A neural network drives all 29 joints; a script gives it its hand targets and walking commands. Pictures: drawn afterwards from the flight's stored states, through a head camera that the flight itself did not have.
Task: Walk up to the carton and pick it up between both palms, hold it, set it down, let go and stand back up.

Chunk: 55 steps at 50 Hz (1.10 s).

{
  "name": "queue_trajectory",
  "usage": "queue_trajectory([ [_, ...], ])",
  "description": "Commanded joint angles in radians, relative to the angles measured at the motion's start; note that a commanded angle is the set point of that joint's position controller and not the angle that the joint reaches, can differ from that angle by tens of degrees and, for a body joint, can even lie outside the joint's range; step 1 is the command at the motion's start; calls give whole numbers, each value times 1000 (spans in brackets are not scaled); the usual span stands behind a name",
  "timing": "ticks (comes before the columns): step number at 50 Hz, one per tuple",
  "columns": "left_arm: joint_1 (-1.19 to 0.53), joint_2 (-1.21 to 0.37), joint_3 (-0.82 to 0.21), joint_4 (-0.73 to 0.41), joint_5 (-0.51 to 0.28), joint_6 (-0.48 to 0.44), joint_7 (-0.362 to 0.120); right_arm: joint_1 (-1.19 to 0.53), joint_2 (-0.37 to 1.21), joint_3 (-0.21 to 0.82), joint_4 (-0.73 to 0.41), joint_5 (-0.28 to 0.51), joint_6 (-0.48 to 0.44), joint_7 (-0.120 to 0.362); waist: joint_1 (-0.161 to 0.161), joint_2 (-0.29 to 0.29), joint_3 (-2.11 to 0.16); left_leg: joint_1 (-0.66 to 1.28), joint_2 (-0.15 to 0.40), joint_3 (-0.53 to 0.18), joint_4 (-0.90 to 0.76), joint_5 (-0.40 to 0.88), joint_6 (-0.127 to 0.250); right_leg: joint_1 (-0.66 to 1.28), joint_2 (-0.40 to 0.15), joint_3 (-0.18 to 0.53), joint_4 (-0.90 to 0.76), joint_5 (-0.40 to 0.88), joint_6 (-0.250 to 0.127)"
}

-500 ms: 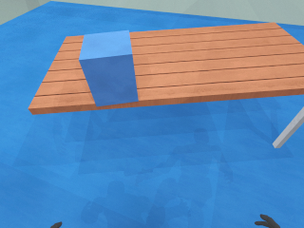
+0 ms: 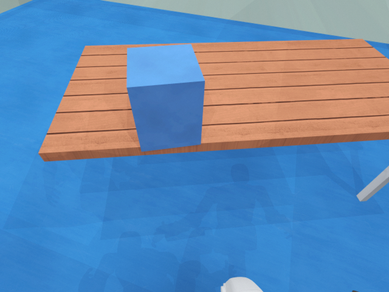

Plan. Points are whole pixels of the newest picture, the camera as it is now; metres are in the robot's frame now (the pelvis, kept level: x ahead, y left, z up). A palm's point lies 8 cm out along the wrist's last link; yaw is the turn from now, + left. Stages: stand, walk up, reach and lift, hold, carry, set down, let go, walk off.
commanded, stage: walk up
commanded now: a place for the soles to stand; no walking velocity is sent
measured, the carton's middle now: (165, 98) +0.68 +0.08 +0.00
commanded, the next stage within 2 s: none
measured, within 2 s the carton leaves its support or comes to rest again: neither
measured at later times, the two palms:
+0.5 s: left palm (27, 251) +0.23 +0.36 -0.05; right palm (319, 244) +0.24 -0.30 -0.11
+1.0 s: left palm (37, 209) +0.37 +0.43 -0.12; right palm (279, 195) +0.36 -0.23 -0.08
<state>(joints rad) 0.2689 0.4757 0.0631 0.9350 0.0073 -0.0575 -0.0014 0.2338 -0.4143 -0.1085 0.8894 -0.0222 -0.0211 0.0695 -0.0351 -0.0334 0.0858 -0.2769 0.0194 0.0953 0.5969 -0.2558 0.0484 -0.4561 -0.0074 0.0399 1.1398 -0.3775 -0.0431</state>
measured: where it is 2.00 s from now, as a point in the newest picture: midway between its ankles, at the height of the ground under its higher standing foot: (175, 285)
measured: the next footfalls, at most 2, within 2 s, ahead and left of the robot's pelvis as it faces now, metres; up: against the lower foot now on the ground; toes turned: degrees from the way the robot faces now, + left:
right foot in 0.28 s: +0.23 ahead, -0.10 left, +0.00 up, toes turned -7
left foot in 0.70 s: +0.31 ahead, +0.20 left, +0.00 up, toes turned +3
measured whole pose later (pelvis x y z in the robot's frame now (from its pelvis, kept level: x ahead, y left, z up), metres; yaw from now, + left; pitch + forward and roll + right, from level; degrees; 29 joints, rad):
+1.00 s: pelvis +0.28 +0.10 -0.01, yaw +1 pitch -2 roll +0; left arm 0.22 0.45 0.05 0.83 0.00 0.00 0.01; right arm 0.24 -0.43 -0.04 0.79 0.00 -0.06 -0.02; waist -0.03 -0.06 0.14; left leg -0.38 0.05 0.06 0.72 -0.30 0.01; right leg -0.47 -0.03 0.02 0.97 -0.46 -0.03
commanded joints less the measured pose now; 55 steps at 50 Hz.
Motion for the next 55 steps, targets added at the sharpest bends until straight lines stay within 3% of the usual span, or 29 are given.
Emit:
queue_trajectory([
  [1, 72, 184, 50, -49, 1, -8, -4, 15, -245, -42, -95, 0, -29, -11, 12, 165, 25, -18, 209, -332, -407, -338, 135, -57, -47, -13, -191, 76, 33],
  [5, -6, 164, 41, -108, 14, -20, -15, 110, -270, -43, -124, 1, -32, -9, -32, 199, 24, 103, 271, -329, -381, -224, 188, -93, -77, -41, -371, 40, 38],
  [9, -66, 161, 45, -127, 4, -32, -16, 138, -253, -34, -142, 2, -21, -4, -49, 146, 34, 153, 259, -296, -319, 9, 154, -69, -51, -102, -465, 82, 18],
  [11, -23, 142, 45, -141, 2, -37, -9, 130, -250, -32, -155, 2, -16, -6, -23, 138, -1, 119, 237, -252, -236, 175, 143, 50, -24, -129, -527, 96, -2],
  [13, 96, 150, 59, -102, 1, -49, -1, 87, -211, -17, -176, 9, -14, -5, 76, 80, -53, -21, 183, -162, -63, 331, 101, 353, 10, -133, -623, 202, -10],
  [14, 198, 198, 74, -85, 0, -53, 12, 102, -178, -6, -193, 14, -19, -7, 118, -20, -143, -85, 103, -94, 154, 341, 56, 522, -36, -54, -685, 170, -41],
  [15, 273, 260, 98, -93, 8, -54, 22, 125, -125, 17, -213, 25, -22, -7, 159, -182, -221, -273, 1, -60, 414, 93, 6, 704, -270, 251, -741, 70, -131],
  [16, 245, 308, 108, -112, 1, -49, 29, 154, -164, 5, -204, 25, -13, -12, 132, -210, -182, -459, -77, -100, 571, -305, -32, 733, -459, 612, -829, -2, -258],
  [17, 181, 287, 104, -128, -8, -42, 32, 118, -281, -17, -183, 4, 1, -23, 124, -61, -129, -430, -13, -220, 601, -319, -13, 623, -470, 608, -811, -23, -296],
  [18, 166, 254, 86, -133, -8, -43, 31, 119, -279, -19, -178, 1, -2, -28, 105, 1, -66, -437, 4, -240, 620, -293, 0, 522, -470, 544, -822, 13, -292],
  [19, 117, 217, 74, -156, -13, -46, 33, 125, -255, -9, -163, 14, -1, -26, 80, 69, 9, -373, 19, -259, 609, -234, -10, 391, -397, 374, -841, 77, -243],
  [21, 72, 206, 72, -157, -16, -54, 33, 162, -215, -16, -150, 9, 8, -13, 31, -8, 54, -348, 22, -246, 552, -144, -18, 294, -311, 180, -851, 180, -174],
  [23, 27, 234, 82, -179, -13, -59, 26, 192, -214, -16, -151, 9, 19, 1, 36, -113, 56, -278, 21, -237, 525, -73, -39, 189, -302, 147, -865, 130, -183],
  [29, -39, 256, 90, -207, 6, -73, 8, 112, -204, -24, -140, 18, 5, 28, 25, -194, 58, -149, 95, -127, 178, 47, -65, 47, -263, -4, -861, -78, -165],
  [30, -6, 229, 80, -210, 0, -69, 6, 61, -189, -18, -133, 12, -1, 23, 49, -144, 68, -141, 74, -77, 149, 61, -55, 58, -258, -20, -813, 54, -150],
  [32, -12, 255, 71, -203, 5, -49, 6, 65, -188, -18, -111, 27, -9, 3, 45, -187, 19, -26, 55, -45, 111, 87, -50, 54, -278, -58, -714, 210, -120],
  [34, 19, 207, 51, -216, 0, -29, 12, 131, -204, -23, -75, 19, -18, -18, 14, -27, -84, 114, 1, -25, -3, 122, -6, 91, -240, -94, -467, 370, -87],
  [35, 74, 155, 28, -207, -9, -18, 11, 199, -244, -35, -54, 16, -31, -31, -12, 115, -147, 204, -13, -37, -44, 130, 7, 55, -171, -150, -287, 283, -54],
  [36, 86, 82, 13, -217, -14, -13, 10, 241, -336, -52, -67, 7, -41, -43, -25, 341, -177, 262, 186, -362, -131, 185, 63, -63, -81, -179, -46, 6, -4],
  [37, 90, 120, 21, -217, -22, 1, 20, 216, -404, -53, -105, 15, -48, -48, -34, 347, -206, 259, 347, -724, -259, 151, 193, -161, 24, -77, 6, -244, 10],
  [38, 92, 174, 28, -185, -6, 12, 31, 160, -396, -49, -101, 36, -45, -47, -13, 295, -173, 214, 392, -775, -276, 104, 232, -144, -13, 27, 54, -277, 8],
  [39, 73, 215, 35, -172, -11, 14, 38, 128, -335, -42, -101, 35, -38, -49, 0, 229, -133, 180, 359, -691, -223, 117, 245, -156, -35, 30, 95, -241, 24],
  [40, 96, 198, 30, -159, -11, 12, 36, 117, -316, -36, -112, 35, -38, -61, -6, 204, -130, 208, 329, -528, -148, 270, 208, -168, -53, 41, 85, -206, 2],
  [42, 102, 129, 20, -146, -22, 18, 28, 106, -253, -9, -113, 39, -55, -80, 18, 185, -137, 167, 283, -366, -66, 643, 172, -104, -55, 70, 31, -134, -5],
  [45, 52, 131, 25, -137, -19, 34, 27, 72, -249, 5, -128, 18, -52, -91, 4, 192, -116, 96, 261, -305, -63, 563, 172, -41, -49, 31, -118, -92, 18],
  [48, 23, 135, 40, -151, -1, 48, 16, 64, -269, 3, -139, 16, -51, -101, 5, 247, -81, 7, 322, -297, -51, 696, 222, 4, -54, 2, -166, -54, 25],
  [52, 34, 129, 57, -155, 14, 68, 0, -4, -296, 3, -153, 22, -37, -114, 41, 221, -121, -102, 307, -300, -15, 505, 192, 122, -42, -59, -254, -9, -5],
  [54, 50, 136, 61, -133, 17, 63, -8, -68, -280, 20, -151, 31, -25, -114, 87, 160, -111, -223, 236, -216, 88, 303, 120, 265, -10, -63, -424, 83, -29],
  [55, 74, 160, 71, -128, 25, 53, -7, -65, -242, 24, -153, 30, -17, -114, 106, 129, -124, -293, 165, -168, 205, 122, 54, 290, -47, 32, -505, 97, -42],
])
